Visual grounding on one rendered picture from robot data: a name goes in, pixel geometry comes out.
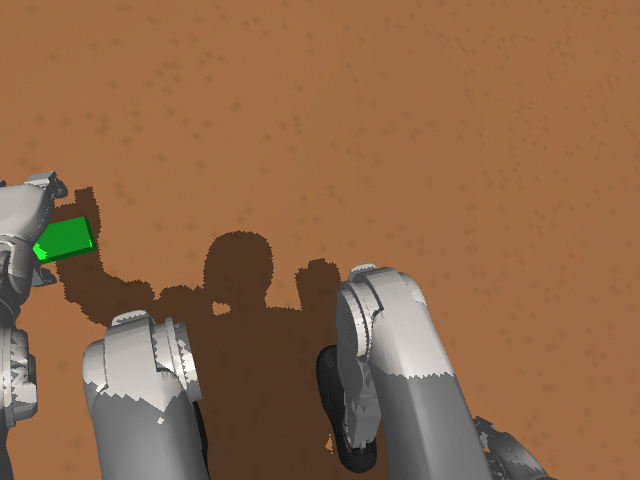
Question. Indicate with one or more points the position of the right robot foot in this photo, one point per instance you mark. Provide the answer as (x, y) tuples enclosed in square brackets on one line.
[(332, 396)]

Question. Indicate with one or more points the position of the right robot hand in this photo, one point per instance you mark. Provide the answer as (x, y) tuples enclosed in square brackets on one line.
[(508, 459)]

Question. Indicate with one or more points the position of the left robot arm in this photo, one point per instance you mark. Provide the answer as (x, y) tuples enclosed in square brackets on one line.
[(18, 382)]

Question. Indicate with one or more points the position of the small box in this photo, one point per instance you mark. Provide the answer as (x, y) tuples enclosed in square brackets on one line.
[(65, 239)]

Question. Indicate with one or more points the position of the left robot foot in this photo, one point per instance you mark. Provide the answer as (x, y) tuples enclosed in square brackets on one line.
[(202, 432)]

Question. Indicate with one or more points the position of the left robot hand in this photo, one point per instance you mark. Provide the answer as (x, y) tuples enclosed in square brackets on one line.
[(25, 212)]

